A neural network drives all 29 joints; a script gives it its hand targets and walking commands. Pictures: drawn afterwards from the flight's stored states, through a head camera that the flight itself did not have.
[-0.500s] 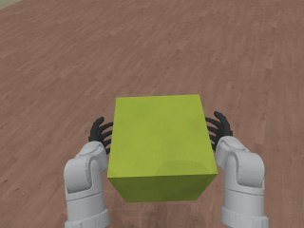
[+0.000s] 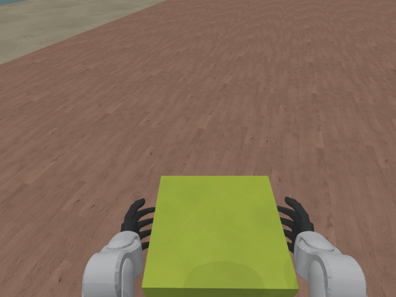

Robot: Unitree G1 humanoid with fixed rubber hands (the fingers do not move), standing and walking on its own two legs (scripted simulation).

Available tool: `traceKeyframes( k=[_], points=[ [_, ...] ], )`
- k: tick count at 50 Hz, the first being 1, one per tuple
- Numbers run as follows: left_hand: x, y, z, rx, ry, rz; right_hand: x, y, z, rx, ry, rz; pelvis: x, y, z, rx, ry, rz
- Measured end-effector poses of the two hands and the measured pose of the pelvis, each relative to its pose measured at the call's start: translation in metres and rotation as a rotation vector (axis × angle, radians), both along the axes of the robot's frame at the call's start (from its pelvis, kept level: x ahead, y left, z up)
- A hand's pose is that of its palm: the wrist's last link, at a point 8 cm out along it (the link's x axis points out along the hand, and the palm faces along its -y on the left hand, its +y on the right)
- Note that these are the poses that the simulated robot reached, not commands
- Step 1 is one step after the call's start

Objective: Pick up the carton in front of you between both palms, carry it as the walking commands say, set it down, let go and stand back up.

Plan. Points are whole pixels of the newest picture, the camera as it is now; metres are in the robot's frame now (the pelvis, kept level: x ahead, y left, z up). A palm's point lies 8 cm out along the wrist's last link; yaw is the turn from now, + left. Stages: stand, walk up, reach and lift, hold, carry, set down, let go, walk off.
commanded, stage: carry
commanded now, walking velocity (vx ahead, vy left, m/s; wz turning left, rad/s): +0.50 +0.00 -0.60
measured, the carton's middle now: (214, 255) +0.24 +0.01 +0.01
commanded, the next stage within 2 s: none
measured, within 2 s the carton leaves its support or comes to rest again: neither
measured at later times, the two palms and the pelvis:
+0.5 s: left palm (184, 125) +0.57 +0.09 +0.09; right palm (293, 148) +0.46 -0.18 +0.10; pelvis +0.31 +0.04 +0.01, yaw -21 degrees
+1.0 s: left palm (202, 84) +0.82 +0.05 +0.10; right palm (286, 88) +0.80 -0.25 +0.10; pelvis +0.59 -0.08 +0.02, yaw -7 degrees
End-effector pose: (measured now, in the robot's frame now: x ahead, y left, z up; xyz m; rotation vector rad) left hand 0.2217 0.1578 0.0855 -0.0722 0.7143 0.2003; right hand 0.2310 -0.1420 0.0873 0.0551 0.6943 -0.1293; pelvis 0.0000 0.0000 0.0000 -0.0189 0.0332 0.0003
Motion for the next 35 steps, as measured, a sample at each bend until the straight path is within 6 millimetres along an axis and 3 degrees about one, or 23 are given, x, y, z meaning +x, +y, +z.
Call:
traceKeyframes(
  k=[7,12,18,22,29,35],
  points=[
    [0.093,-0.018,0.018,0.015,-0.024,-0.097,0.063,-0.018,0.013,0.013,-0.024,-0.098,0.077,0.006,0.015,0.029,0.031,-0.086],
    [0.168,-0.025,0.027,0.006,-0.072,-0.171,0.116,-0.022,0.023,0.011,-0.072,-0.177,0.143,0.018,0.015,0.03,0.047,-0.147],
    [0.267,-0.022,0.013,-0.03,-0.1,-0.238,0.193,-0.015,0.017,-0.027,-0.098,-0.242,0.231,0.036,-0.003,0.038,0.052,-0.256],
    [0.318,-0.04,0.005,-0.047,-0.024,-0.317,0.218,-0.027,0.011,-0.039,-0.023,-0.326,0.273,0.038,0.006,0.033,0.05,-0.333],
    [0.398,-0.094,0.019,-0.051,-0.036,-0.474,0.258,-0.064,0.028,-0.038,-0.037,-0.487,0.349,0.023,0.02,0.006,0.051,-0.372],
    [0.465,-0.125,0.023,-0.029,-0.086,-0.445,0.336,-0.101,0.029,-0.016,-0.087,-0.457,0.419,-0.015,0.012,0.012,0.048,-0.339]
  ],
)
